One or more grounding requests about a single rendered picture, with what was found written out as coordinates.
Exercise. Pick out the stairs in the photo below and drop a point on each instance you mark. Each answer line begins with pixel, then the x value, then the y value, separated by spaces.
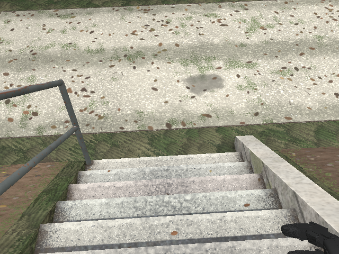
pixel 209 203

